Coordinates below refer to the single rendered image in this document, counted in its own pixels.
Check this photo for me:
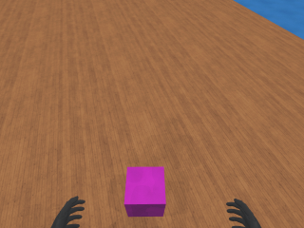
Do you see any left robot hand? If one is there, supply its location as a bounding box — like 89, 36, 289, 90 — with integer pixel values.
50, 196, 86, 228

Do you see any right robot hand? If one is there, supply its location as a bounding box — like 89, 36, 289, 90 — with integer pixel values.
226, 199, 261, 228

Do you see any carton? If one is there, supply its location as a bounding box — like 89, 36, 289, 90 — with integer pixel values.
124, 166, 166, 217

